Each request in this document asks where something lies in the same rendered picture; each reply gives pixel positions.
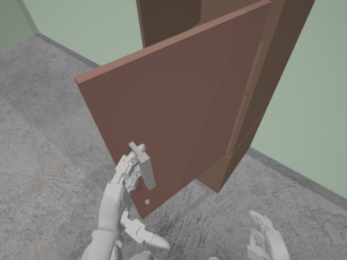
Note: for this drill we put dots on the robot left hand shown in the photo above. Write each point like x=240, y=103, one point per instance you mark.
x=117, y=197

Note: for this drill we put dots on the left robot forearm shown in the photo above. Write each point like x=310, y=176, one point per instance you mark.
x=106, y=245

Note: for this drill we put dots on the cupboard door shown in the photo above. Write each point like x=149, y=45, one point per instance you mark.
x=179, y=97

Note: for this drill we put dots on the robot right hand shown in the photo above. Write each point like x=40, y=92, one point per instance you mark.
x=271, y=245

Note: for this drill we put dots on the handle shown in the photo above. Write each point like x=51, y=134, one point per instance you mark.
x=145, y=166

